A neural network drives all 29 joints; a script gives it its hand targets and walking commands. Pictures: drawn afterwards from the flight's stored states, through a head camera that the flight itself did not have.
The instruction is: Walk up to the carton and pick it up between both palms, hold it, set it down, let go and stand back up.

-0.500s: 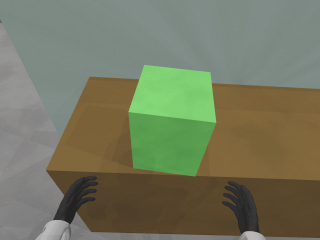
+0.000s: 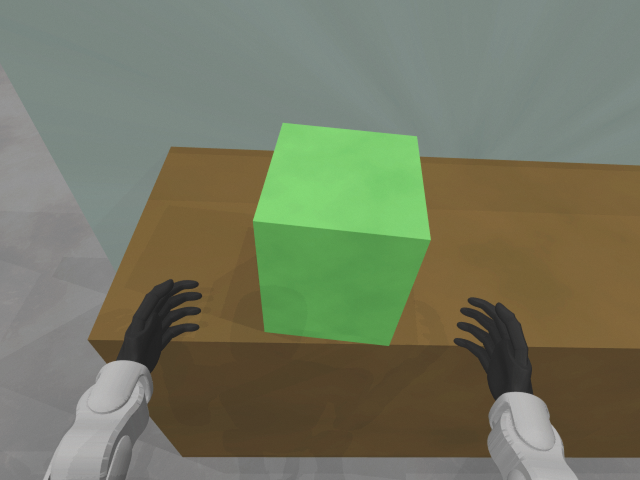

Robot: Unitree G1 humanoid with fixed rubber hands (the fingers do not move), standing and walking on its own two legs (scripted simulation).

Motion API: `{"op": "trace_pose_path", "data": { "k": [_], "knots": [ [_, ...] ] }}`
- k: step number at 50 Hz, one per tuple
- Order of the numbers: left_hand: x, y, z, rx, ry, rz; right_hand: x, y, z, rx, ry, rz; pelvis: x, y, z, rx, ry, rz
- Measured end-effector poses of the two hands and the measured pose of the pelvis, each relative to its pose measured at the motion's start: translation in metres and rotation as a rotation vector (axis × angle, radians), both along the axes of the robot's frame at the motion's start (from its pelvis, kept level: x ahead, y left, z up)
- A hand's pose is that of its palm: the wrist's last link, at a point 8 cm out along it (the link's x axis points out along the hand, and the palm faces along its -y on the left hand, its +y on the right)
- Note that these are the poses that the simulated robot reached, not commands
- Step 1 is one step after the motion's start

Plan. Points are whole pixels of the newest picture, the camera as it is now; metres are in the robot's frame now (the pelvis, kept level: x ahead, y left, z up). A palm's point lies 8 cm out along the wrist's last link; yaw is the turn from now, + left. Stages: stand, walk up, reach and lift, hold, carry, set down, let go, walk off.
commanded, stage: reach and lift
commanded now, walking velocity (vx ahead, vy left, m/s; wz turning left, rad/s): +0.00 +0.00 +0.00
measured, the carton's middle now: (337, 238) +0.46 -0.01 +0.04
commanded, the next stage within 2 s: none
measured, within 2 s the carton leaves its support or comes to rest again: neither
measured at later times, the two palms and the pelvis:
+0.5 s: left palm (163, 267) +0.33 +0.20 +0.11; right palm (509, 304) +0.31 -0.20 +0.10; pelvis -0.04 -0.01 +0.00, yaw +0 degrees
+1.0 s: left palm (171, 196) +0.40 +0.20 +0.16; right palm (518, 238) +0.37 -0.21 +0.16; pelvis -0.02 -0.01 +0.00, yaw +1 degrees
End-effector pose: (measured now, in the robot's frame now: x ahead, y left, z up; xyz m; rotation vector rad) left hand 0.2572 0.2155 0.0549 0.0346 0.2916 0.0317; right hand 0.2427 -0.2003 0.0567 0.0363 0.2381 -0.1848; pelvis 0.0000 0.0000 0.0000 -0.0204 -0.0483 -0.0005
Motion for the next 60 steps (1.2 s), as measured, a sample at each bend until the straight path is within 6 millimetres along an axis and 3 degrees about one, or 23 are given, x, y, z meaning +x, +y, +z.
{"op": "trace_pose_path", "data": {
  "k": [13,23,32,60],
  "knots": [
    [0.030,-0.003,0.024,-0.014,0.015,0.001,0.025,-0.002,0.023,0.020,-0.020,0.007,-0.024,-0.002,0.000,0.007,0.031,-0.006],
    [0.070,-0.012,0.048,-0.018,0.021,0.004,0.060,-0.003,0.043,0.024,-0.008,0.009,-0.036,-0.007,-0.001,0.014,0.067,-0.006],
    [0.099,-0.011,0.071,-0.014,0.005,0.015,0.084,-0.002,0.064,0.019,-0.020,0.005,-0.033,-0.012,-0.002,0.013,0.083,0.002],
    [0.162,-0.024,0.137,-0.002,-0.029,0.013,0.147,-0.013,0.117,0.017,-0.018,0.006,-0.021,-0.014,-0.003,0.003,0.142,0.010]
  ]
}}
